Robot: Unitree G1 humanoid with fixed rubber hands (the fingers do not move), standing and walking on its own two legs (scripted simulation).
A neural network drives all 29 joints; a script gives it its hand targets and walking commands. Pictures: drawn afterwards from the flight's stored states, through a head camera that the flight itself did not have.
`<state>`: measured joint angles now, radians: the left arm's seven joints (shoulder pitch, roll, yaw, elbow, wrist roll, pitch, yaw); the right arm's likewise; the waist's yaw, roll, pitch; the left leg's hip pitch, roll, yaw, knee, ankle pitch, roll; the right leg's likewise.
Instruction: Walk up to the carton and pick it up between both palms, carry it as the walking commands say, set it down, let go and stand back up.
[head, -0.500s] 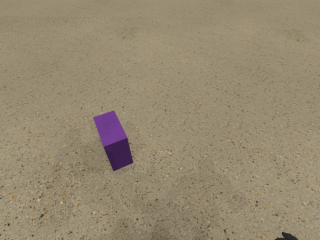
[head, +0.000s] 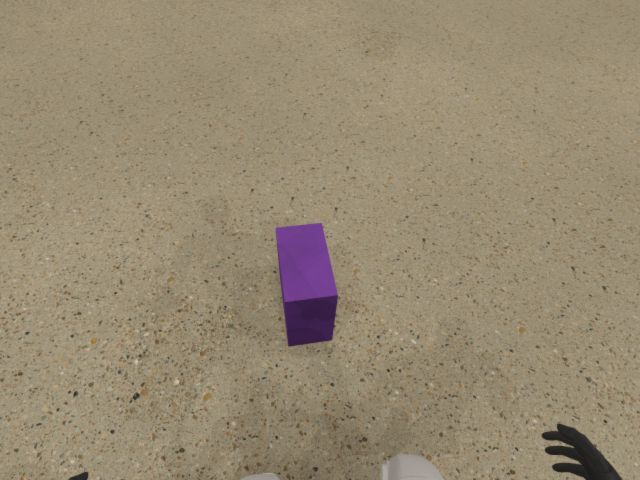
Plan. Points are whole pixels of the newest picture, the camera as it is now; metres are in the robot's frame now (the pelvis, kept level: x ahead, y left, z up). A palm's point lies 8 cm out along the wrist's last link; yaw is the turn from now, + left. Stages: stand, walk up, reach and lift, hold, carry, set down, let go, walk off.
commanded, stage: walk up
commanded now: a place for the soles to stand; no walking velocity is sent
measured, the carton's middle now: (304, 285) +0.75 +0.04 -0.61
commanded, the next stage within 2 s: none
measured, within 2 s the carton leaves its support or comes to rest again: neither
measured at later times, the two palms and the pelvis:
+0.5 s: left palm (66, 443) +0.18 +0.33 -0.07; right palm (555, 360) +0.29 -0.33 -0.07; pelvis +0.16 -0.01 +0.00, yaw +5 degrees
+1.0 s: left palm (134, 356) +0.31 +0.30 -0.11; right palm (533, 338) +0.34 -0.34 -0.11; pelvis +0.24 -0.02 -0.02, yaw +4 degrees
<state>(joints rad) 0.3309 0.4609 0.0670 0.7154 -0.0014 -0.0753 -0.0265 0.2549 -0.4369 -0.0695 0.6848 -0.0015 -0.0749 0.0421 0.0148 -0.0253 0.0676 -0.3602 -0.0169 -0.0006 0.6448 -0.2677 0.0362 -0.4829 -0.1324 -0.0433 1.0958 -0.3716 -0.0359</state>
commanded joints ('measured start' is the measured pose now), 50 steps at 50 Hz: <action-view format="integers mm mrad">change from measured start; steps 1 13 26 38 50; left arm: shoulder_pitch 105 179 38 68 -122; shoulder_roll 176 321 154 119 155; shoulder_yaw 56 125 48 40 17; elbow -34 -38 -79 22 98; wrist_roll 1 32 18 -8 -3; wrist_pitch -6 -55 -1 33 40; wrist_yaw -7 6 -24 5 22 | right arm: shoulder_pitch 72 44 202 62 -29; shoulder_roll -240 -188 -192 -241 -237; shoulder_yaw -71 -39 -74 -42 -20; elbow -51 -109 31 2 124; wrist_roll -12 -21 -35 -13 -14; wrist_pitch -25 -17 -36 -34 2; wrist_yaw -12 -26 -13 -60 -63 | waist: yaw -16 103 -48 1 18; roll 215 -130 12 251 27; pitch -58 -88 -78 -80 -62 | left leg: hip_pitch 40 -563 248 -33 -60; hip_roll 221 21 2 272 196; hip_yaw -242 -94 68 -107 -218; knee -253 558 -94 -106 -89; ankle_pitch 215 -285 -15 532 -140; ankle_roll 210 20 -4 170 74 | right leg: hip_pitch -27 561 -7 97 92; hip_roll -15 -388 -56 64 40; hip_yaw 12 699 9 -13 84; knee -133 -836 -448 -230 -435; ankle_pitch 8 -319 -18 73 -6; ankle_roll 5 -281 -100 -4 -26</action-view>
